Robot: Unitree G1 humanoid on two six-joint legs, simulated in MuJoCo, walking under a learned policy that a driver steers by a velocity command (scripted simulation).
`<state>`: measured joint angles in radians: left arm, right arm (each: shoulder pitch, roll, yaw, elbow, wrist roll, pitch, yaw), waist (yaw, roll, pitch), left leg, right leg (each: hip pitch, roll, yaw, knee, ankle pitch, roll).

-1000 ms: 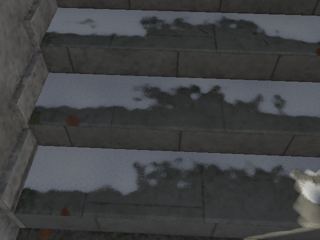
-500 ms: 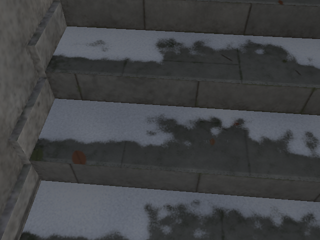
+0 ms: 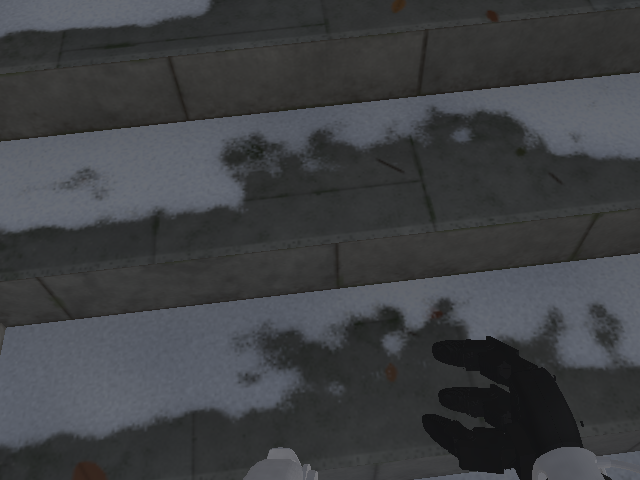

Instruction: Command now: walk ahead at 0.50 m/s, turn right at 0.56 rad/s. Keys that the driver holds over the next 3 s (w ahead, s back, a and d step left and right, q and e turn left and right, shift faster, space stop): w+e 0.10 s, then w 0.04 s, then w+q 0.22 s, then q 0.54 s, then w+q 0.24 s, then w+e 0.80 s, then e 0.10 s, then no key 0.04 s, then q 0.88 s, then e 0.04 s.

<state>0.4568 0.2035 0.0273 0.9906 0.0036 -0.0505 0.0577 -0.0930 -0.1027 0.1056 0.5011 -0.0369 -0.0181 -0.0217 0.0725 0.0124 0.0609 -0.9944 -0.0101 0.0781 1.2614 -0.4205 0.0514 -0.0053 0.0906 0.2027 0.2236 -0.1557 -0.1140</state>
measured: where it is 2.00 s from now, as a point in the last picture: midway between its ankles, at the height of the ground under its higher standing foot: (317, 64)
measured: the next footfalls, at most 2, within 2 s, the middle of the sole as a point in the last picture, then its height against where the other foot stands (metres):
left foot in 0.02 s outside the picture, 0.15 m higher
right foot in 0.56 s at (461, 371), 0.15 m higher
